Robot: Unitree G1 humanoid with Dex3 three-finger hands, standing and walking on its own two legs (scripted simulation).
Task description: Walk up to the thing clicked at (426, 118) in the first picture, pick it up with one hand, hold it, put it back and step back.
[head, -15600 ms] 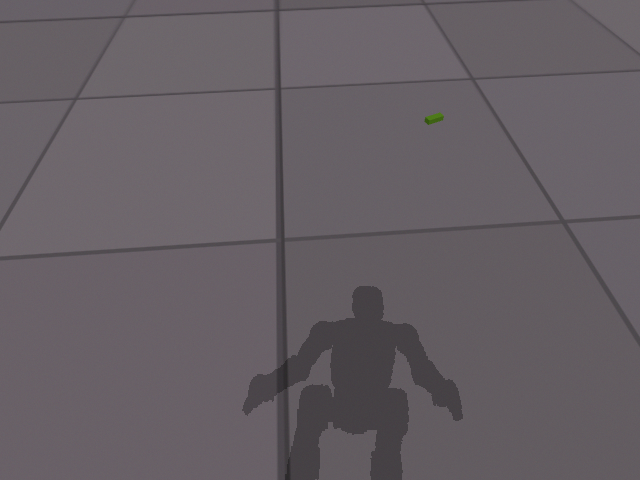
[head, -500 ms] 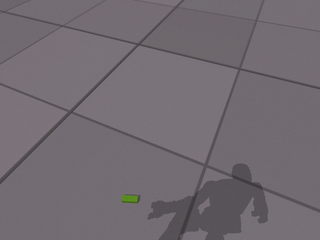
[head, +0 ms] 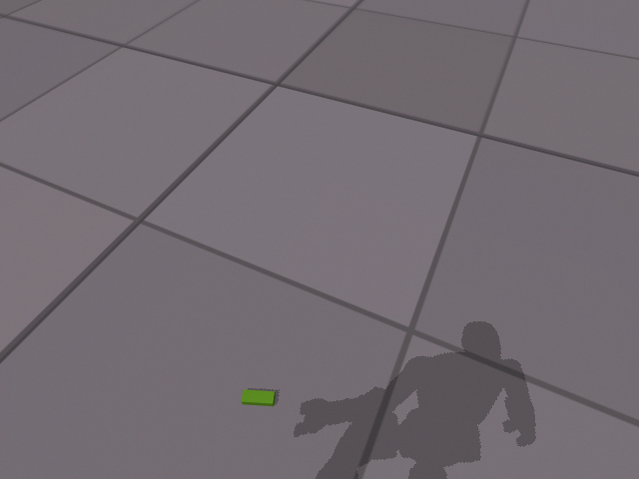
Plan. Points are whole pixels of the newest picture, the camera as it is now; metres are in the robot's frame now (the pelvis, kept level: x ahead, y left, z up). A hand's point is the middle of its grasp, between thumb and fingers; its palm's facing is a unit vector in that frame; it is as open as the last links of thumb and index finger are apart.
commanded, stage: stand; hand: left
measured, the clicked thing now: (258, 397) +0.43 +0.23 -0.77
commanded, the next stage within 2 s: walk up in 0.42 s
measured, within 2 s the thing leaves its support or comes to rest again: neither
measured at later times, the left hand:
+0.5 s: hand out of the picture +0.07 +0.26 -0.16, palm faces +0.00 -0.93 -0.36, open 7.4 cm
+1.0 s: hand out of the picture +0.00 +0.29 -0.18, palm faces -0.10 -0.93 -0.37, open 7.4 cm
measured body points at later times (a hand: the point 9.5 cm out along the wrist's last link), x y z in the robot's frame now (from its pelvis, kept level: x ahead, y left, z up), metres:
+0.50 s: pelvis -0.01 +0.00 +0.00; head +0.02 +0.00 +0.44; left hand +0.07 +0.31 -0.13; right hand +0.08 -0.31 -0.14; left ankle -0.01 +0.14 -0.75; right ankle +0.00 -0.14 -0.75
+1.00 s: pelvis -0.12 +0.03 -0.02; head -0.04 +0.05 +0.42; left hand +0.01 +0.34 -0.16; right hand -0.06 -0.29 -0.13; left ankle -0.07 +0.15 -0.75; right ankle -0.16 -0.11 -0.69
